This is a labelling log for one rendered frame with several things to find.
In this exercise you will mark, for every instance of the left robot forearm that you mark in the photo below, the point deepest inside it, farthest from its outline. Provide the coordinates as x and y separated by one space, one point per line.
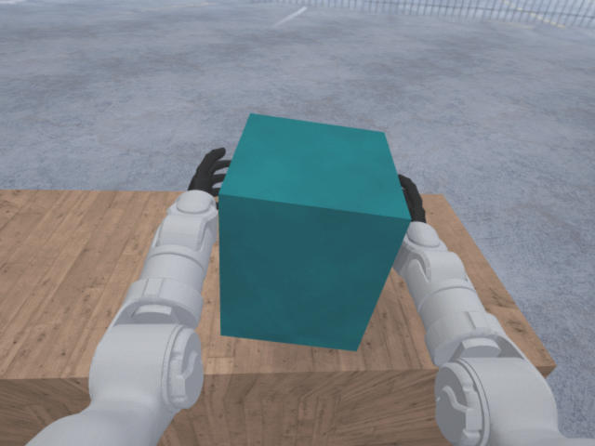
170 285

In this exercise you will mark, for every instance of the robot right upper arm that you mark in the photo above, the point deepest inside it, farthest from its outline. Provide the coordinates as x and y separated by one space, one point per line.
497 402

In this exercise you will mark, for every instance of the left robot hand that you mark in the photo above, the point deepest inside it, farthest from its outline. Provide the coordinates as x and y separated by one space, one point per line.
204 179

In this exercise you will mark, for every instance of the carton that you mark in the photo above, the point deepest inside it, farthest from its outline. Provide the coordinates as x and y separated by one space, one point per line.
310 220

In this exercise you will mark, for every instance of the pedestal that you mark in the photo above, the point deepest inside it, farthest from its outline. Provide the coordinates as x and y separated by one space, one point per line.
67 259

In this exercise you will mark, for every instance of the robot left upper arm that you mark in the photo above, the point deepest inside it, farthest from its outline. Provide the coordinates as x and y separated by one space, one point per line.
143 374

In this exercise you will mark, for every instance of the right robot hand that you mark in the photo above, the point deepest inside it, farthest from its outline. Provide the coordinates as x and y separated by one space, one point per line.
413 199

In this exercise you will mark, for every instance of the right robot forearm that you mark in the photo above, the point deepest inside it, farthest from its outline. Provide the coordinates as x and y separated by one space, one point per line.
456 323

